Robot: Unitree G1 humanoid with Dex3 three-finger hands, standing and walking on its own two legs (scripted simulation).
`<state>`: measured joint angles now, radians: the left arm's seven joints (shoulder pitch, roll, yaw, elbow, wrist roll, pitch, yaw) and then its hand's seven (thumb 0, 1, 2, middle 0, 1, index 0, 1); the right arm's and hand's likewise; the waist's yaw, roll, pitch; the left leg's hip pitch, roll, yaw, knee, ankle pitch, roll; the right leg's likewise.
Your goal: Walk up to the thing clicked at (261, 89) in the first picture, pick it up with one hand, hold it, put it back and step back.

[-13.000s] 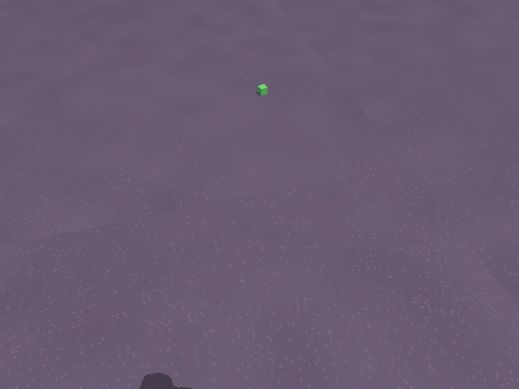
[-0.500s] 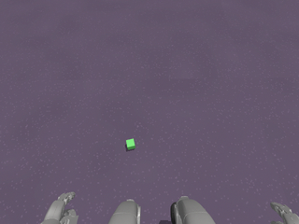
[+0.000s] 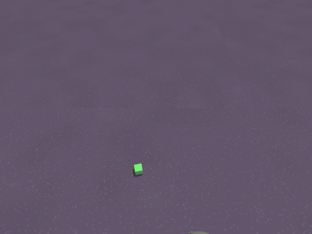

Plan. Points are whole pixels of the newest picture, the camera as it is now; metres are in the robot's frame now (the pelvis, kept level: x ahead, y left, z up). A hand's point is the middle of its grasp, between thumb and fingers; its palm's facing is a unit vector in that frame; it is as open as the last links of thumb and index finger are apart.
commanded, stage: walk up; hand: left
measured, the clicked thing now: (138, 169) +0.62 +0.16 -0.74
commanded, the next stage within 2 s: stand in 0.16 s
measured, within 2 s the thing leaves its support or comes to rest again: neither
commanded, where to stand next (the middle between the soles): +0.22 -0.03 m, yaw -2 degrees
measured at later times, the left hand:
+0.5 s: hand out of the picture +0.15 +0.19 -0.14, palm faces -0.04 -0.95 -0.30, open 7.4 cm
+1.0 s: hand out of the picture +0.13 +0.23 -0.14, palm faces -0.02 -0.94 -0.35, open 7.4 cm
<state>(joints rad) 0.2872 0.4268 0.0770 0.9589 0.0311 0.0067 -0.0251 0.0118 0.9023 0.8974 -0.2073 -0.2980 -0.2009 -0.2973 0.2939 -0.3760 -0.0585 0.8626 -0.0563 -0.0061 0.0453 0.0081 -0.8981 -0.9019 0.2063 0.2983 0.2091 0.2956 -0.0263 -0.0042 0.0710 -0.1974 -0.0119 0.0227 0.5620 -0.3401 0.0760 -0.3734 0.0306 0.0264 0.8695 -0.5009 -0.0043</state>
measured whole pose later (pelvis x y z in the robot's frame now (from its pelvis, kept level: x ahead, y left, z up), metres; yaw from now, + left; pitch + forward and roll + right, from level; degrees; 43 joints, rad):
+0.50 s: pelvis +0.03 -0.04 +0.01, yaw +0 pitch -4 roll +0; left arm 0.12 0.33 -0.02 0.97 0.00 -0.04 -0.01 0.01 0.90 0.90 -0.21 -0.30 -0.20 -0.30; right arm 0.19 -0.35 -0.02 1.00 -0.01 0.00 0.02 0.01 -0.90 -0.90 0.20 0.30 0.20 0.29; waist -0.01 -0.01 0.06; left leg -0.18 0.01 -0.04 0.47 -0.23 -0.03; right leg -0.20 0.00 -0.03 0.48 -0.22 -0.02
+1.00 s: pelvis +0.05 -0.03 +0.02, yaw -1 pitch -2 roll +0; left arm 0.09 0.37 0.00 1.15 0.01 -0.02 -0.01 0.01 0.90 0.90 -0.21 -0.30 -0.20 -0.30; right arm 0.06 -0.34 0.00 1.14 -0.01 -0.01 0.01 0.01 -0.90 -0.90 0.20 0.30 0.20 0.29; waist 0.01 0.00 0.06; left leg -0.10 0.00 -0.01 0.31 -0.18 -0.01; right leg -0.12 -0.01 -0.01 0.32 -0.16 0.00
